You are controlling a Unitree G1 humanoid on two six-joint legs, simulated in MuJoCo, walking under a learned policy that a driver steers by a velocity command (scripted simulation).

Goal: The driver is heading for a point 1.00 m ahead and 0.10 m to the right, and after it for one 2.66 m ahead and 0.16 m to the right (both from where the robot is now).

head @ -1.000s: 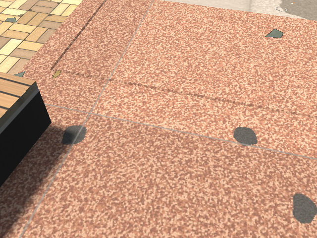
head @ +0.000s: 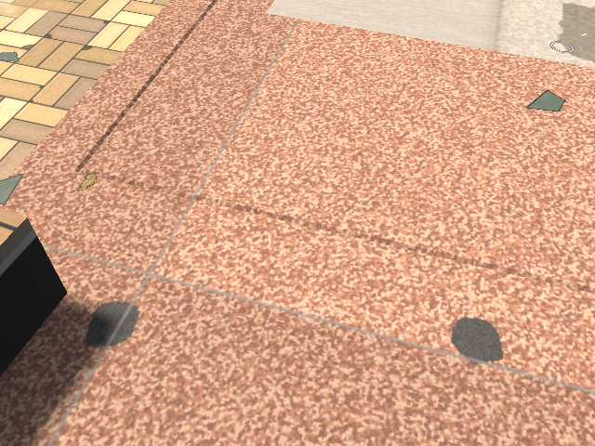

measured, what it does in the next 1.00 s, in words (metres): walks ahead: right foot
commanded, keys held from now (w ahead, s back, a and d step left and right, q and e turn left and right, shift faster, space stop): no key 0.16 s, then w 0.84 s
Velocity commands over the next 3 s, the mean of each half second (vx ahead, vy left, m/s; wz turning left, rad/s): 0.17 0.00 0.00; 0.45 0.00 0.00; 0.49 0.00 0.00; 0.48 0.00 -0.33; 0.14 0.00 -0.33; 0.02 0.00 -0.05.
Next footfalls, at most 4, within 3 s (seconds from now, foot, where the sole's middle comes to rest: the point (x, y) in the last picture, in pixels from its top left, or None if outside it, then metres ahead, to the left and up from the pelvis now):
0.92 right None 0.46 -0.09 -0.77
1.48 left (246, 335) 0.77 0.15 -0.77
2.04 right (339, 247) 1.06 -0.09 -0.77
2.50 left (263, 221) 1.15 0.12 -0.77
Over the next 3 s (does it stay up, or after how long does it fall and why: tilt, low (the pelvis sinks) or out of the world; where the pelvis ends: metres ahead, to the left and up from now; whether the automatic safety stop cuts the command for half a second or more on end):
stays up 1.07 0.02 0.00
